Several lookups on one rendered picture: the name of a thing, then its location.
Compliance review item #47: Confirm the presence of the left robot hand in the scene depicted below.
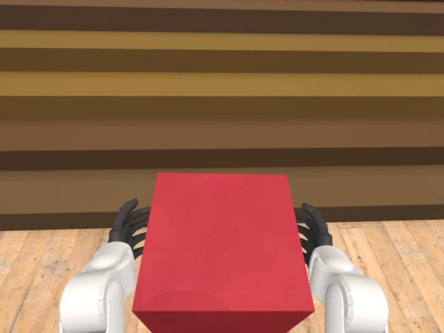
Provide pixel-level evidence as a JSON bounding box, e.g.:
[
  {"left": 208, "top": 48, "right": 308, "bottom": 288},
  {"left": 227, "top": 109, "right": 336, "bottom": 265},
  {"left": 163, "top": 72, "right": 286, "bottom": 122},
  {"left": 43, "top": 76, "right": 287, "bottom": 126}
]
[{"left": 108, "top": 198, "right": 151, "bottom": 260}]

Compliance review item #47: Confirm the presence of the right robot hand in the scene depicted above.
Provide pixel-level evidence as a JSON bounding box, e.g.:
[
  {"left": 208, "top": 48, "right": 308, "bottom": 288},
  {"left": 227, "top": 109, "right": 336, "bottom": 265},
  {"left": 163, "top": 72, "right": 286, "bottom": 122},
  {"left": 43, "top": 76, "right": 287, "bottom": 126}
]
[{"left": 294, "top": 203, "right": 333, "bottom": 268}]

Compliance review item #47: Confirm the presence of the right robot forearm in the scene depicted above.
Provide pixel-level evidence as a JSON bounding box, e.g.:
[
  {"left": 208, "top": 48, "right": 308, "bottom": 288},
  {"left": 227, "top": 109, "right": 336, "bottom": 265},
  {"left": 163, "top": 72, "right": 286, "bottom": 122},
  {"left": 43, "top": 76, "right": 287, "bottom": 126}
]
[{"left": 308, "top": 246, "right": 389, "bottom": 333}]

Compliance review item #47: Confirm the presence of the left robot forearm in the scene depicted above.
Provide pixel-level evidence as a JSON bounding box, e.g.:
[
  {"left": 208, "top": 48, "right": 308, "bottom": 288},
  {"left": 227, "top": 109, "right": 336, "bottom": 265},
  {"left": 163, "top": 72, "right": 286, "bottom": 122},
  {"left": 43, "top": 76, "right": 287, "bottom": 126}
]
[{"left": 59, "top": 241, "right": 137, "bottom": 333}]

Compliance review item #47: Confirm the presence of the carton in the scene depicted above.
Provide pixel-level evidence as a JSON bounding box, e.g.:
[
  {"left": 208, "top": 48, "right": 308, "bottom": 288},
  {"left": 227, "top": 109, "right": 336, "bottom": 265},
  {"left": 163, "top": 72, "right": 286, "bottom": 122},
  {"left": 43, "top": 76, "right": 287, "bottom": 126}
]
[{"left": 132, "top": 173, "right": 315, "bottom": 333}]

